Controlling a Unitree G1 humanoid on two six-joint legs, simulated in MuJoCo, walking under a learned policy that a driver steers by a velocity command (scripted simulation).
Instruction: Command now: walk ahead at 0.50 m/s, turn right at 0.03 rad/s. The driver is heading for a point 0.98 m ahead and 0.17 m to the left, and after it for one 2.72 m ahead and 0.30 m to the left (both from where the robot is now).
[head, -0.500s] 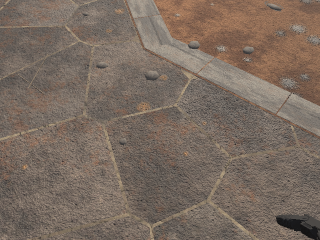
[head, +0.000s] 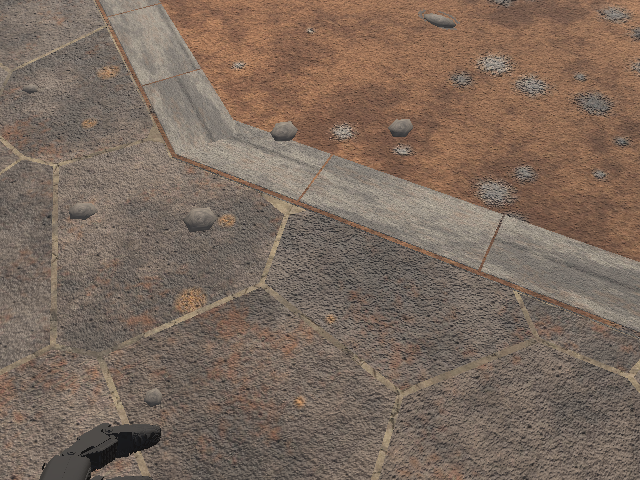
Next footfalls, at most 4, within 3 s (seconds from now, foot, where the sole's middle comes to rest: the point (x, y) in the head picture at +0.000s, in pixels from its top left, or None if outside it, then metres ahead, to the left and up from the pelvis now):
0.44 left None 0.33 0.12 -0.76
0.88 right None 0.34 -0.11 -0.76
1.24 left None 0.33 0.16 -0.76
1.56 right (341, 468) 0.48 -0.04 -0.76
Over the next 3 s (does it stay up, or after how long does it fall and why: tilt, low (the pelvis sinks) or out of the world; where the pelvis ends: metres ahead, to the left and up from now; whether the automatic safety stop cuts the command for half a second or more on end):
stays up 0.90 0.26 0.01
